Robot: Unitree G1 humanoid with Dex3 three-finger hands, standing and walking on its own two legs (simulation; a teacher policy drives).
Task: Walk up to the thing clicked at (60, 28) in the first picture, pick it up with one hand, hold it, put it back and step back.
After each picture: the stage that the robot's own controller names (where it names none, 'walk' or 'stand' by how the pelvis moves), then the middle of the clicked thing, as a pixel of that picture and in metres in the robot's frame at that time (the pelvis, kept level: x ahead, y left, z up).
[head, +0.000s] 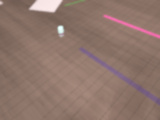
stand; (60, 31) +1.67 +0.32 -0.72
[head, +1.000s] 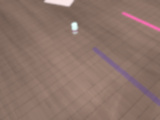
walk; (74, 28) +1.57 +0.22 -0.71
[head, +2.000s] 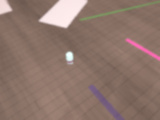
walk; (69, 58) +1.13 +0.22 -0.71
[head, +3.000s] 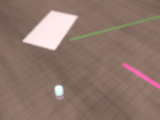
walk; (59, 92) +0.75 +0.21 -0.70
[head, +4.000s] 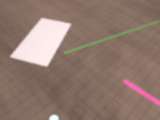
walk; out of the picture +0.48 +0.20 -0.71
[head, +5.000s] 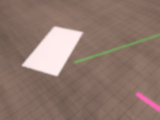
stand; out of the picture +0.41 +0.20 -0.72
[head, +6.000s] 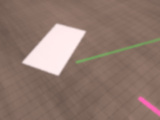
stand; out of the picture +0.37 +0.16 -0.71
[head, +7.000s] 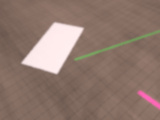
stand; out of the picture +0.38 +0.22 -0.71
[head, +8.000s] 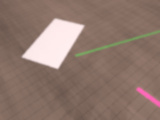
walk; out of the picture +0.43 +0.17 -0.70
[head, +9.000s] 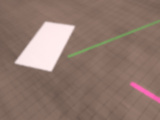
stand; out of the picture +0.43 +0.20 -0.70
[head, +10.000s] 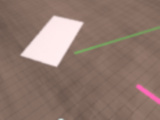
walk; out of the picture +0.41 +0.20 -0.70
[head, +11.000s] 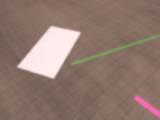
stand; out of the picture +0.36 +0.21 -0.72
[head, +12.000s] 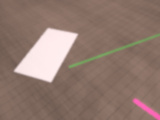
stand; out of the picture +0.31 +0.23 -0.73
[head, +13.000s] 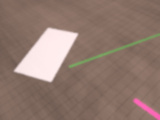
stand; out of the picture +0.31 +0.23 -0.73
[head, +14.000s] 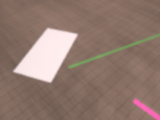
stand; out of the picture +0.30 +0.23 -0.73
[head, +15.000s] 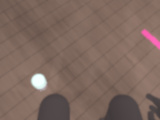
go down; (39, 82) +0.38 +0.22 -0.42
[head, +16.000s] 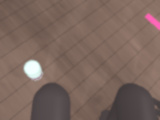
go down; (33, 70) +0.41 +0.23 -0.31
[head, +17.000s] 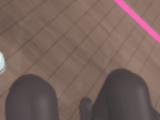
close in; out of the picture +0.40 +0.25 -0.24
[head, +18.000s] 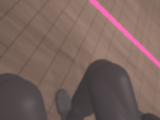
close; out of the picture +0.39 +0.27 -0.22
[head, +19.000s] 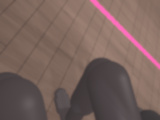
lift; out of the picture +0.39 +0.27 -0.22
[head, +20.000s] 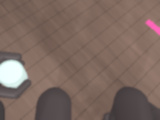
lift; (15, 77) +0.33 +0.24 -0.05
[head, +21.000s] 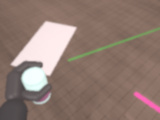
lift; (37, 86) +0.33 +0.17 +0.05
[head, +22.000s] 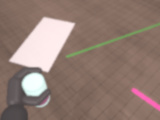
hold; (37, 90) +0.33 +0.18 +0.02
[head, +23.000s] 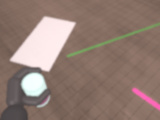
hold; (36, 90) +0.33 +0.18 +0.01
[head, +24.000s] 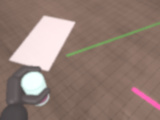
crouch; (36, 89) +0.33 +0.18 +0.02
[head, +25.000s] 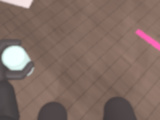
crouch; (19, 62) +0.41 +0.21 -0.06
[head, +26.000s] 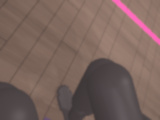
lower; out of the picture +0.43 +0.28 -0.22
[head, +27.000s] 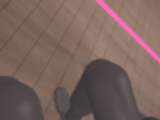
lower; out of the picture +0.40 +0.29 -0.22
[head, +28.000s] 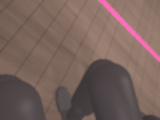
lower; out of the picture +0.40 +0.29 -0.23
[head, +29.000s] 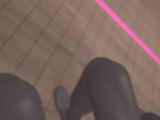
lower; out of the picture +0.40 +0.29 -0.23
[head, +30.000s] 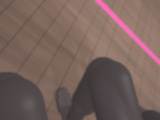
rest; out of the picture +0.39 +0.29 -0.22
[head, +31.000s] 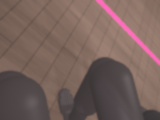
withdraw; out of the picture +0.39 +0.28 -0.22
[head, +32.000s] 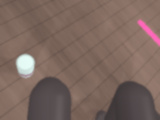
stand; (25, 66) +0.40 +0.24 -0.27
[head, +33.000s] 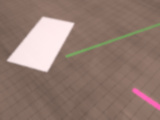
stand; out of the picture +0.33 +0.22 -0.65
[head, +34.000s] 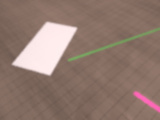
stand; out of the picture +0.34 +0.23 -0.67
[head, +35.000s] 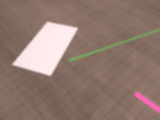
stand; out of the picture +0.33 +0.23 -0.67
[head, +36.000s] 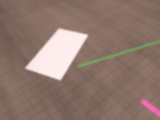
stand; out of the picture +0.35 +0.22 -0.72
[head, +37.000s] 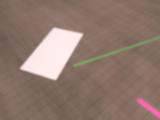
stand; out of the picture +0.34 +0.24 -0.73
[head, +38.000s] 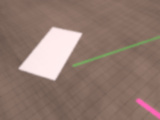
walk; out of the picture +0.32 +0.24 -0.73
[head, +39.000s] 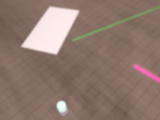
walk; (62, 108) +0.52 +0.23 -0.70
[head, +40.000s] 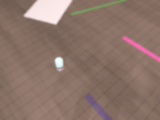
walk; (59, 64) +0.90 +0.21 -0.70
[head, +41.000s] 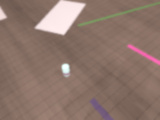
stand; (66, 70) +0.96 +0.22 -0.70
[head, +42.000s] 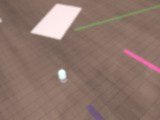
stand; (62, 76) +0.93 +0.23 -0.73
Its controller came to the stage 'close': yes
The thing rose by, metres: 0.73
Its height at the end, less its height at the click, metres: +0.00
